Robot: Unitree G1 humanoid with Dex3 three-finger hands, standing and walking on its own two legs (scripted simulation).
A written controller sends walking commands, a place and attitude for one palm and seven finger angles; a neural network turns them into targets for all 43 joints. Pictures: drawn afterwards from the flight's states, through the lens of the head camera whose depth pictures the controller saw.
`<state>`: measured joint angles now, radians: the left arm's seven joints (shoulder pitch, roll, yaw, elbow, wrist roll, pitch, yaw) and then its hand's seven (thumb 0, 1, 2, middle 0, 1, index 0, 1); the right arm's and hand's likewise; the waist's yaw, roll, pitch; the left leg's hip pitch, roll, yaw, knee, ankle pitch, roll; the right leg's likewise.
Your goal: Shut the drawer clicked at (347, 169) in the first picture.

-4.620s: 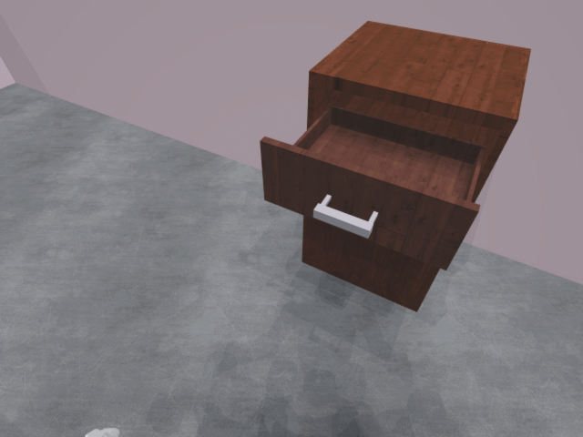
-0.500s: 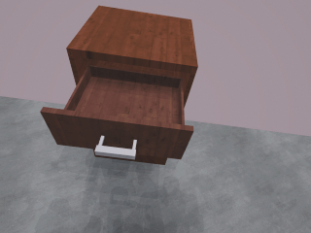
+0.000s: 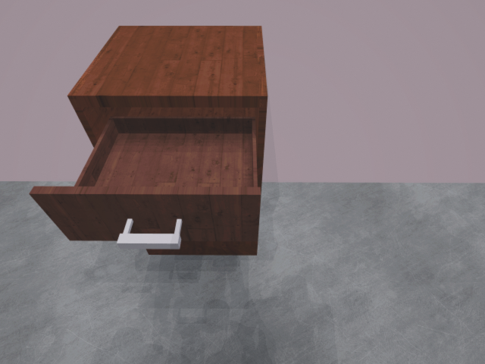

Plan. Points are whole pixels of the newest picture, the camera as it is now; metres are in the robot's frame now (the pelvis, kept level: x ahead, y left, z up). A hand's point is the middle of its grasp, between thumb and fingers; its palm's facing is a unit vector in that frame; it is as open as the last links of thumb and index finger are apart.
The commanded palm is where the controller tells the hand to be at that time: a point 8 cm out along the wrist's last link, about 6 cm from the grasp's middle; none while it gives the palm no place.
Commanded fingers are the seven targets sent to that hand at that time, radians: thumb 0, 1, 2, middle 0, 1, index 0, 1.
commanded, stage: come to a stop and stand still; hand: left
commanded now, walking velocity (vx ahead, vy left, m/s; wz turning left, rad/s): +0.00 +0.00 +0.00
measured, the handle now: (152, 232) +0.38 +0.21 -0.06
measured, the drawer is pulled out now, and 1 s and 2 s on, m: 0.29 0.29 0.29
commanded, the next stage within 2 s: look again from close up in 0.46 s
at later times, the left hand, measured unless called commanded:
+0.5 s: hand out of the picture -0.02 +0.12 -0.18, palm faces +0.09 -0.99 -0.14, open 7.4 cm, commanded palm none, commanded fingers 0.00 0.90 0.90 -0.20 -0.30 -0.20 -0.30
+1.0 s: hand out of the picture +0.02 +0.24 -0.18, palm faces -0.01 -0.98 -0.22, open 7.4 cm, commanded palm none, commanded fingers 0.00 0.90 0.90 -0.20 -0.30 -0.20 -0.30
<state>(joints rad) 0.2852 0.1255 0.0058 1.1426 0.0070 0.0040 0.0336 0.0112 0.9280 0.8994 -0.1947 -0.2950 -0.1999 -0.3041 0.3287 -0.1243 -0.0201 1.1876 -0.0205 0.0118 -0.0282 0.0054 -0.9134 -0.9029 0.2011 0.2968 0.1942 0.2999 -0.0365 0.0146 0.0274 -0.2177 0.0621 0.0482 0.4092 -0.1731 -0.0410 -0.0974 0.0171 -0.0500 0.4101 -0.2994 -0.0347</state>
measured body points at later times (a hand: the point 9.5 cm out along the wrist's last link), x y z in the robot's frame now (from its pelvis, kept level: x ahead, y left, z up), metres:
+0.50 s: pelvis +0.02 -0.02 +0.00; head +0.03 -0.02 +0.45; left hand -0.02 +0.18 -0.17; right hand +0.02 -0.24 -0.16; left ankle +0.03 +0.15 -0.74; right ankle -0.05 -0.09 -0.74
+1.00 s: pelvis +0.00 +0.05 -0.01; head +0.00 +0.07 +0.44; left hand +0.02 +0.29 -0.16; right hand +0.04 -0.18 -0.15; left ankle +0.03 +0.12 -0.74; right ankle -0.05 -0.09 -0.74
